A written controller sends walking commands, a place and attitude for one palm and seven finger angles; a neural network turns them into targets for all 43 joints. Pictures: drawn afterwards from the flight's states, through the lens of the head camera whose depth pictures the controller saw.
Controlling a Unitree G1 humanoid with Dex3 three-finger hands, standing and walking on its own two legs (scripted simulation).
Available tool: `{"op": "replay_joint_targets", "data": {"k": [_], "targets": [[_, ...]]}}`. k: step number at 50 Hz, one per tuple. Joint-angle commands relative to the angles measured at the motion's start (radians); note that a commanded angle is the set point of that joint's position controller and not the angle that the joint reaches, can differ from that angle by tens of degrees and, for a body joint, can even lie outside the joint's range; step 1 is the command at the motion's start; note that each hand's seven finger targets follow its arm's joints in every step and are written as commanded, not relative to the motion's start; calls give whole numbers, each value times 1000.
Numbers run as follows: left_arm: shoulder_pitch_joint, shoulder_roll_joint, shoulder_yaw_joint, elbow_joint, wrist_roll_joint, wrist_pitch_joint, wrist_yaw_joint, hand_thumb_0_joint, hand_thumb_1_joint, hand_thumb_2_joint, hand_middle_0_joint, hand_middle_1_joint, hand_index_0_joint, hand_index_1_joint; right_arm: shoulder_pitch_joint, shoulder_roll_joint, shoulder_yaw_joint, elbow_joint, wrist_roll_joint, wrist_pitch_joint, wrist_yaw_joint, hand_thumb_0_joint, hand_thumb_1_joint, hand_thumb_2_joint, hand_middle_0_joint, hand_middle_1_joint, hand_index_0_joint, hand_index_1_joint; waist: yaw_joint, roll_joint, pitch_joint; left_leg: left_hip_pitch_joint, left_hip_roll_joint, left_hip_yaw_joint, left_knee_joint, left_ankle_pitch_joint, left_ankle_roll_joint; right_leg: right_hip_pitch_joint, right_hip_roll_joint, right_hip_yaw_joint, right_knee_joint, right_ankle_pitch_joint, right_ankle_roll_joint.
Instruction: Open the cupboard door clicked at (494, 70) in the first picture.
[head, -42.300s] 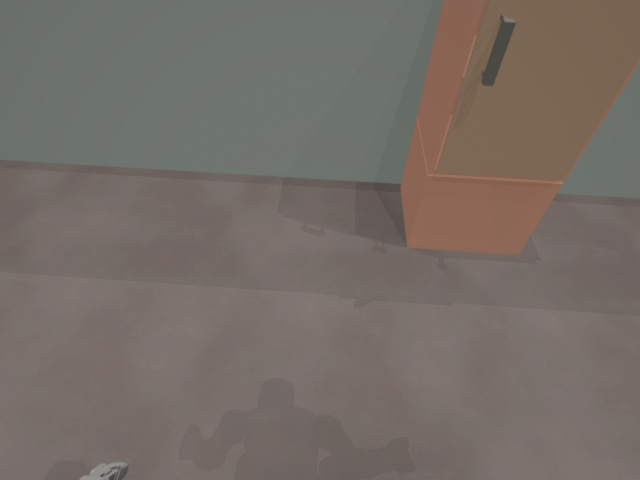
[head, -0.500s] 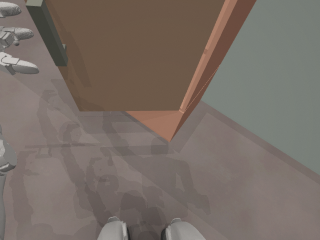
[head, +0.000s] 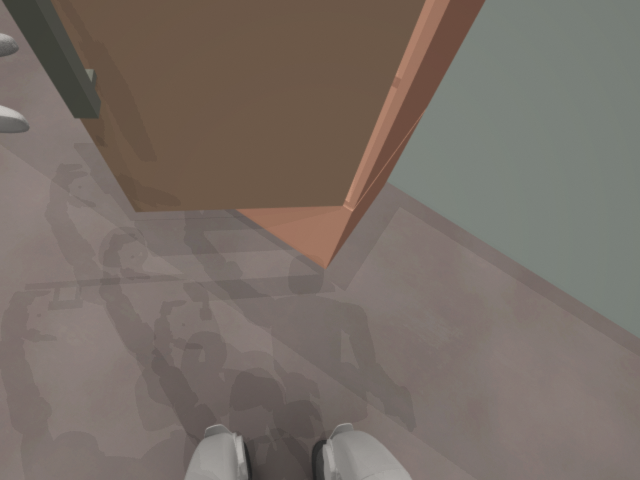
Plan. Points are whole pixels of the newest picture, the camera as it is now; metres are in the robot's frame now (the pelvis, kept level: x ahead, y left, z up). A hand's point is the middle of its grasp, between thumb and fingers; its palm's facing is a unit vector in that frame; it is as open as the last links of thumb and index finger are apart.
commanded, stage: slide the fingers in behind the handle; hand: left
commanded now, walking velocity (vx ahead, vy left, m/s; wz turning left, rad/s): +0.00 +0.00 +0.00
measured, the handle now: (60, 38) +0.58 +0.21 +0.13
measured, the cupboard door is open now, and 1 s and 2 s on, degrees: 40 39 39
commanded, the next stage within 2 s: close the thumb around the handle in 1.50 s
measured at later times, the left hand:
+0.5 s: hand (8, 70) +0.53 +0.25 +0.13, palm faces +0.00 -1.00 +0.01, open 14.0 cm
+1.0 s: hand (56, 69) +0.53 +0.21 +0.13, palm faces +0.01 -1.00 +0.01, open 14.0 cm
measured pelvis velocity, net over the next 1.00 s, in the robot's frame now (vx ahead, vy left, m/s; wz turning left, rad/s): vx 0.00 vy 0.00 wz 0.02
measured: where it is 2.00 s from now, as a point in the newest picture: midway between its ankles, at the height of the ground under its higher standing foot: outside the picture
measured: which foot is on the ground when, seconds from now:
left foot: down 0.00-1.00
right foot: down 0.00-1.00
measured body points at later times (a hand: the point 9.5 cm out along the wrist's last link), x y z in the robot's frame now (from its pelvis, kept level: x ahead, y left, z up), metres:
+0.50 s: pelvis +0.01 +0.01 +0.00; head +0.14 +0.04 +0.44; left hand +0.53 +0.30 +0.13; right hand +0.00 -0.26 -0.10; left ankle +0.02 +0.10 -0.68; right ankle -0.02 -0.12 -0.68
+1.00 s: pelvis +0.00 +0.00 +0.00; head +0.13 +0.02 +0.44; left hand +0.53 +0.26 +0.13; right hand -0.04 -0.27 -0.10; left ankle +0.02 +0.10 -0.68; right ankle -0.02 -0.12 -0.68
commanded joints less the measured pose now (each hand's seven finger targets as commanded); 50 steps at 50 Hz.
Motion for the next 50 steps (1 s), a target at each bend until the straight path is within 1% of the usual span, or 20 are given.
{"op": "replay_joint_targets", "data": {"k": [1, 4, 6, 8, 9, 14, 17, 20, 22, 25, 28, 30, 32, 33, 36, 37, 40, 46, 48, 50], "targets": [[-416, 260, 27, -260, -39, -68, 9, 0, -500, 300, -300, -1200, -300, -1200, 205, -206, -78, -24, -6, -14, -10, 0, -900, -900, 200, 300, 200, 300, 13, 249, -529, 614, -35, -86, -52, 468, 8, 37, 29, 19, -94, 350, -2], [-416, 195, -7, -260, -43, -62, 20, 0, -500, 300, -300, -1200, -300, -1200, 201, -203, -83, -22, -8, -12, -1, 0, -900, -900, 200, 300, 200, 300, 3, 231, -493, 624, -34, -92, -56, 464, 7, 12, 29, 13, -100, 335, -2], [-391, 208, 21, -296, -46, -69, 32, 0, -500, 300, -300, -1200, -300, -1200, 204, -203, -87, -25, -12, -11, 3, 0, -900, -900, 200, 300, 200, 300, 22, 248, -538, 666, -31, -96, -59, 532, 2, 29, 29, 10, -91, 371, -5], [-381, 156, -5, -327, -45, -72, 42, 0, -500, 300, -300, -1200, -300, -1200, 200, -196, -93, -26, -14, -8, 12, 0, -900, -900, 200, 300, 200, 300, 26, 274, -542, 706, -29, -102, -56, 575, -5, 10, 29, 5, -90, 374, -7], [-355, 126, -13, -310, -51, -67, 48, 0, -500, 300, -300, -1200, -300, -1200, 196, -194, -95, -28, -13, -7, 17, 0, -900, -900, 200, 300, 200, 300, 26, 244, -525, 700, -30, -102, -58, 567, -4, 11, 32, 2, -94, 371, -6], [-358, 110, -13, -302, -47, -69, 83, 0, -500, 300, -300, -1200, -300, -1200, 183, -194, -96, -33, -12, -2, 23, 0, -900, -900, 200, 300, 200, 300, 23, 192, -475, 654, -33, -98, -71, 524, -1, 31, 29, 4, -96, 365, -5], [-386, 115, -8, -316, -42, -88, 103, 0, -500, 300, -300, -1200, -300, -1200, 177, -192, -96, -30, -13, -3, 22, 0, -900, -900, 200, 300, 200, 300, 20, 213, -485, 673, -32, -101, -68, 540, -3, 23, 26, 9, -93, 368, -6], [-401, 35, -60, -349, -45, -107, 109, 0, -500, 300, -300, -1200, -300, -1200, 175, -186, -98, -30, -16, -7, 28, 0, -900, -900, 200, 300, 200, 300, 16, 241, -497, 716, -31, -113, -69, 568, -8, -2, 27, 4, -89, 350, -11], [-391, 47, -43, -327, -49, -104, 113, 0, -500, 300, -300, -1200, -300, -1200, 173, -190, -101, -21, -16, -5, 29, 0, -900, -900, 200, 300, 200, 300, 17, 212, -503, 715, -27, -118, -68, 559, -11, -1, 27, 4, -89, 347, -10], [-426, -5, -77, -331, -57, -107, 114, 0, -500, 300, -300, -1200, -300, -1200, 171, -186, -100, -15, -16, -10, 28, 0, -900, -900, 200, 300, 200, 300, 4, 202, -485, 703, -31, -120, -75, 520, -7, -3, 25, 0, -90, 328, -12], [-423, -3, -72, -301, -52, -97, 130, 0, -500, 300, -300, -1200, -300, -1200, 166, -188, -100, -10, -15, -13, 30, 0, -900, -900, 200, 300, 200, 300, 2, 186, -469, 676, -33, -115, -78, 461, -5, -11, 23, 3, -97, 303, -9], [-417, 41, -39, -281, -49, -98, 144, 0, -500, 300, -300, -1200, -300, -1200, 169, -192, -93, -13, -16, -17, 26, 0, -900, -900, 200, 300, 200, 300, 9, 172, -457, 636, -38, -109, -83, 437, 1, 15, 22, 7, -95, 300, -11], [-434, 10, -72, -276, -35, -99, 152, 0, -500, 300, -300, -1200, -300, -1200, 162, -186, -93, -15, -15, -21, 28, 0, -900, -900, 200, 300, 200, 300, 3, 181, -451, 630, -39, -107, -81, 416, -2, -1, 19, 10, -96, 288, -8], [-446, 37, -54, -286, -32, -104, 159, 0, -500, 300, -300, -1200, -300, -1200, 168, -189, -94, -13, -17, -24, 28, 0, -900, -900, 200, 300, 200, 300, 5, 186, -461, 629, -37, -106, -80, 415, -1, 7, 19, 14, -97, 289, -8], [-448, 31, -61, -308, -24, -119, 163, 0, -500, 300, -300, -1200, -300, -1200, 172, -187, -98, -12, -16, -27, 29, 0, -900, -900, 200, 300, 200, 300, 5, 185, -505, 643, -39, -103, -75, 430, -1, 23, 20, 16, -91, 308, -7], [-434, -2, -83, -282, -28, -112, 158, 0, -500, 300, -300, -1200, -300, -1200, 168, -184, -97, -11, -14, -28, 30, 0, -900, -900, 200, 300, 200, 300, 0, 181, -483, 629, -42, -98, -73, 411, 1, 17, 21, 18, -97, 301, -6], [-438, -5, -71, -293, -45, -111, 154, 0, -500, 300, -300, -1200, -300, -1200, 175, -184, -97, -10, -17, -33, 30, 0, -900, -900, 200, 300, 200, 300, 5, 184, -489, 619, -45, -94, -77, 411, 6, 43, 22, 18, -97, 314, -9], [-422, 39, -36, -293, -31, -108, 182, 0, -500, 300, -300, -1200, -300, -1200, 180, -183, -97, -11, -17, -34, 33, 0, -900, -900, 200, 300, 200, 300, 15, 145, -494, 571, -49, -80, -80, 394, 11, 90, 20, 28, -99, 337, -2], [-424, 10, -66, -279, -27, -106, 186, 0, -500, 300, -300, -1200, -300, -1200, 174, -180, -97, -9, -13, -35, 34, 0, -900, -900, 200, 300, 200, 300, 3, 143, -450, 550, -49, -75, -84, 353, 11, 73, 19, 29, -108, 310, 0], [-434, -9, -77, -296, -31, -114, 189, 0, -500, 300, -300, -1200, -300, -1200, 176, -178, -97, -12, -15, -37, 35, 0, -900, -900, 200, 300, 200, 300, 4, 153, -458, 553, -54, -74, -85, 350, 14, 79, 20, 32, -110, 307, -3]]}}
